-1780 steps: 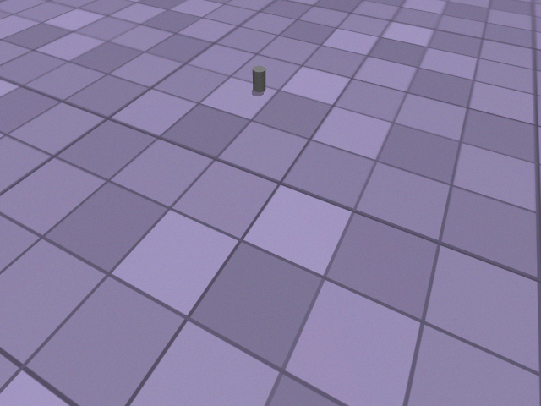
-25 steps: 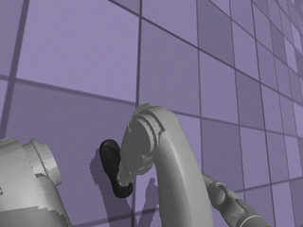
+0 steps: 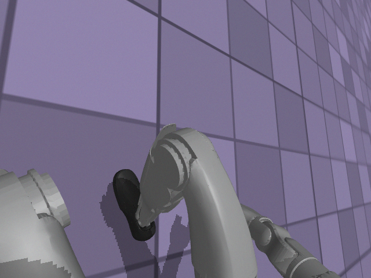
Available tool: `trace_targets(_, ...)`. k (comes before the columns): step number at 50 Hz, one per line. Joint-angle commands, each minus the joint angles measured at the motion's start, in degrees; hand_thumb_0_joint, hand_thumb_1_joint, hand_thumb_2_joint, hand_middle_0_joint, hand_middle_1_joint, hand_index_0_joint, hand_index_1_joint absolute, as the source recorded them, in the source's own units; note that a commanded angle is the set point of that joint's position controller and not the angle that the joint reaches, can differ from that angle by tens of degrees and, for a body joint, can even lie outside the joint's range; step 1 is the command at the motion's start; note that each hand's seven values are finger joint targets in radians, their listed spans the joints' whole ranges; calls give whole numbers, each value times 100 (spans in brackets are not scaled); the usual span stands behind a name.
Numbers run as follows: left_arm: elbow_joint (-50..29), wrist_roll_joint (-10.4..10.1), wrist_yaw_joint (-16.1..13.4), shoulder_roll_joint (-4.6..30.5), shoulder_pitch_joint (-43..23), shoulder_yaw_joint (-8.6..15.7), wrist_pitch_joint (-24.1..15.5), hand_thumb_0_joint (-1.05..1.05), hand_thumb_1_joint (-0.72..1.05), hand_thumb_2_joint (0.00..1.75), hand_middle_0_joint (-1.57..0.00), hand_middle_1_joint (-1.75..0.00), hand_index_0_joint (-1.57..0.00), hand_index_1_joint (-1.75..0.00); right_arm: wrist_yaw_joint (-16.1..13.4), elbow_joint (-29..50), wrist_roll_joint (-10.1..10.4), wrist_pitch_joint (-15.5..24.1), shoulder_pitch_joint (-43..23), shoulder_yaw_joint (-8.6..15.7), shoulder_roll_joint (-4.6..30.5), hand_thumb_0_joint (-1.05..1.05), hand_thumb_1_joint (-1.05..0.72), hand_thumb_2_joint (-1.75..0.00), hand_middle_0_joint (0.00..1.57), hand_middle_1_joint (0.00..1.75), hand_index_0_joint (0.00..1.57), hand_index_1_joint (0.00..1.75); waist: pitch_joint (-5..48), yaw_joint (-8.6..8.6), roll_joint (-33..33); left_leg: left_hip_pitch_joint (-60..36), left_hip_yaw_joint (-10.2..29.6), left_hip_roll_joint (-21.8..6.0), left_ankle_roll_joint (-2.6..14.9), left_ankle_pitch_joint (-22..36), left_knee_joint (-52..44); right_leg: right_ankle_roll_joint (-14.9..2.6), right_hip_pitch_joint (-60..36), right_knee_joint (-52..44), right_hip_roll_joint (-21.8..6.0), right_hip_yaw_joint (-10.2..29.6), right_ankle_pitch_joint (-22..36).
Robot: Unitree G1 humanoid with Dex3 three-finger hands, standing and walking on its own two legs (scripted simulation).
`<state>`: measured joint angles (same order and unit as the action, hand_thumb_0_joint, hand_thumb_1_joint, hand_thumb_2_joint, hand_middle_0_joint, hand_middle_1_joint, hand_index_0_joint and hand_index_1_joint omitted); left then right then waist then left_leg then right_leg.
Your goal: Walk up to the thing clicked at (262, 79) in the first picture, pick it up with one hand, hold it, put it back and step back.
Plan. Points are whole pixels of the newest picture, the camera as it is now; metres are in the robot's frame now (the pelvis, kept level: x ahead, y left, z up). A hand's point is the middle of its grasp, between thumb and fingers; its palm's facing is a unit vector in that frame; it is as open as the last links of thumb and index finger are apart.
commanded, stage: open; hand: left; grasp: from the side
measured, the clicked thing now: out of the picture +0.47 +0.29 -0.22
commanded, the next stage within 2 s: withdraw in 0.26 s
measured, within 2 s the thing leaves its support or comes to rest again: neither
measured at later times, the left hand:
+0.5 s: hand out of the picture +0.46 +0.31 -0.18, palm faces +0.47 -0.89 +0.00, open 16.5 cm
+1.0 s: hand out of the picture +0.40 +0.38 -0.09, palm faces +0.35 -0.92 -0.19, open 17.6 cm
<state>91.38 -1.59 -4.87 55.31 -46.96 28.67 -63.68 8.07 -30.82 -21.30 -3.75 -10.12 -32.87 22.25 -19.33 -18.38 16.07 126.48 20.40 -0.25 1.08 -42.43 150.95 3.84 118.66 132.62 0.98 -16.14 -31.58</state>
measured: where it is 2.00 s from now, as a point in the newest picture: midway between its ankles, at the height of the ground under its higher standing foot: (97, 249)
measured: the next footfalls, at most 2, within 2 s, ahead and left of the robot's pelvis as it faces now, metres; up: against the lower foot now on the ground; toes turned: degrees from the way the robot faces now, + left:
none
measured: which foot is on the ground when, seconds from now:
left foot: down 0.00-1.00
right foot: down 0.00-1.00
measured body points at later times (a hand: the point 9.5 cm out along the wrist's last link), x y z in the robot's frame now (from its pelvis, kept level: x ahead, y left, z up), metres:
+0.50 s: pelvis +0.00 +0.00 +0.00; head +0.25 +0.19 +0.31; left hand +0.43 +0.35 -0.18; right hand +0.15 -0.25 -0.03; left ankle +0.08 +0.11 -0.26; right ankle +0.16 -0.12 -0.26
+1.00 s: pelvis +0.00 +0.00 +0.03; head +0.20 +0.17 +0.39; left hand +0.38 +0.43 -0.08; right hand +0.18 -0.25 -0.04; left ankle +0.08 +0.11 -0.26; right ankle +0.16 -0.12 -0.26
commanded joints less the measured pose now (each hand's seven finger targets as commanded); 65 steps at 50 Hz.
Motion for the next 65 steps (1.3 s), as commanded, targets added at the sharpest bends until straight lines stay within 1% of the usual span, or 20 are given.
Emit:
trace_targets(1,-835,-85,-35,869,-1389,58,-510,0,-25,64,-88,-81,-90,-81,-107,-72,-63,-64,366,656,2138,0,-93,-90,20,30,20,30,3267,-862,-3516,-2342,-208,-399,-271,1063,-2051,-347,-1791,-708,325,-449,894)
trace_targets(7,-774,-41,5,805,-1331,-15,-495,0,-61,25,-52,-42,-53,-41,-128,-100,-71,-46,345,669,2148,0,-93,-90,20,30,20,30,3153,-887,-3581,-2406,-158,-422,-295,1059,-2110,-353,-1697,-682,310,-473,894)
trace_targets(18,-723,-64,26,723,-1308,-58,-412,0,-61,10,-27,-17,-27,-17,-133,-59,-61,-71,332,655,2103,0,-92,-90,20,30,20,30,3153,-880,-3427,-2313,-193,-407,-260,1130,-2061,-353,-1767,-728,326,-464,944)
trace_targets(23,-1016,-76,94,1127,-1242,154,-422,0,-61,7,-11,-6,-11,-7,-163,-9,-19,-88,345,668,2121,0,-90,-90,20,30,20,30,3308,-717,-3518,-2306,-248,-419,-244,1072,-2061,-366,-1839,-707,329,-416,874)
trace_targets(28,-1892,-95,254,1820,-1138,776,-259,0,-61,5,-8,-3,-9,-3,-209,-17,61,-161,524,812,2117,0,-91,-90,20,30,20,30,3817,-358,-4068,-2560,-366,-427,-305,1357,-2173,-401,-2001,-620,296,-332,989)
trace_targets(30,-2197,-103,382,1838,-919,916,-50,0,-61,5,-9,-3,-9,-4,-225,-34,116,-204,632,945,2102,0,-91,-90,20,30,20,30,4034,-204,-4338,-2841,-369,-444,-359,1515,-2310,-418,-1930,-598,263,-299,1030)
trace_targets(34,-2862,-222,916,1237,-439,704,511,0,-61,5,-10,-4,-10,-4,-271,33,353,-230,816,1371,2057,0,-92,-90,20,30,20,30,4355,6,-4428,-2969,-491,-419,-375,1595,-2530,-470,-1653,-614,213,-179,997)
trace_targets(37,-2966,-526,1394,268,-208,98,988,0,-61,3,-9,-4,-10,-3,-303,-25,622,-158,978,1629,1992,0,-91,-90,20,30,20,30,4059,-86,-4013,-2496,-577,-353,-284,1332,-2548,-487,-1305,-678,191,-137,902)
trace_targets(41,-3030,-809,1643,-85,-452,-30,1392,0,-61,2,-5,-4,-7,-2,-308,-118,917,-40,1209,1825,1869,0,-88,-89,20,30,20,30,3836,-68,-3154,-1732,-628,-257,-97,497,-2500,-474,-1142,-876,162,-62,441)
trace_targets(42,-3167,-784,1642,-124,-659,-81,1417,0,-53,5,-6,0,-5,0,-291,-144,939,-17,1280,1882,1828,0,-85,-90,20,30,20,30,3856,-57,-3103,-1695,-655,-244,-78,381,-2498,-486,-1067,-873,150,-20,338)
trace_targets(43,-2656,220,1393,736,-343,12,1818,0,-59,8,-10,-8,-8,-8,-312,-348,1127,-101,1463,2147,1560,0,-93,-93,20,30,20,30,4316,384,-3470,-2245,-817,-243,-108,460,-2822,-524,-907,-1035,99,120,176)
trace_targets(44,-3113,156,1322,518,-731,-68,1959,0,-58,9,-9,-7,-8,-8,-309,-270,1184,-132,1493,2178,1523,0,-96,-92,20,30,20,30,4461,311,-3639,-2404,-787,-287,-135,423,-2924,-528,-806,-1027,101,133,131)
trace_targets(45,-3434,209,1266,524,-982,-79,2070,0,-59,9,-9,-7,-7,-8,-296,-227,1246,-151,1569,2282,1536,0,-96,-92,20,30,20,30,4706,393,-3814,-2560,-808,-282,-148,350,-3040,-538,-763,-1025,85,184,105)
trace_targets(50,-4431,668,948,1470,-775,514,2892,0,-53,11,-7,-8,-7,-8,-358,-153,1523,-322,1865,2662,1340,0,-93,-90,20,30,20,30,5621,921,-4564,-3228,-1050,-239,-200,851,-3517,-605,-825,-1006,18,497,251)
trace_targets(51,-4465,694,929,1174,-659,350,3067,0,-57,4,-5,-5,-5,-5,-391,-133,1590,-357,1856,2744,1287,0,-90,-90,20,30,20,30,5522,931,-4581,-3250,-1047,-233,-206,785,-3654,-620,-670,-1010,-2,517,195)
trace_targets(52,-4437,724,869,1179,-291,503,3250,0,-55,6,-5,-6,-5,-6,-402,-113,1645,-377,1903,2806,1211,0,-90,-90,20,30,20,30,5591,1069,-4471,-3223,-1100,-216,-194,893,-3687,-626,-740,-1079,1,561,261)
trace_targets(54,-4544,742,821,778,111,414,3587,0,-57,5,-5,-6,-5,-6,-446,-64,1749,-415,2006,2968,1120,0,-90,-90,20,30,20,30,5699,1124,-4251,-3309,-1144,-181,-195,1060,-3809,-633,-693,-1195,-30,634,294)
trace_targets(59,-5104,668,742,-541,980,-304,4432,0,-57,5,-5,-6,-5,-6,-516,67,2028,-427,2226,3452,896,0,-90,-90,20,30,20,30,6083,1167,-3275,-3328,-1362,-77,-70,976,-4182,-641,-1039,-1895,-67,867,192)
trace_targets(62,-5786,602,637,-864,1410,-576,4876,0,-58,4,-5,-5,-5,-5,-593,188,2187,-411,2245,3586,788,0,-89,-90,20,30,20,30,6200,1229,-2715,-3478,-1384,-48,4,771,-4520,-612,-1516,-2463,-66,972,69)
trace_targets(65,-6611,543,462,-794,1818,-547,5219,0,-53,7,-5,-6,-5,-6,-702,354,2307,-395,2187,3672,677,0,-90,-90,20,30,20,30,6243,1429,-2381,-3619,-1445,-34,65,336,-5015,-570,-2198,-2975,-75,1094,-273)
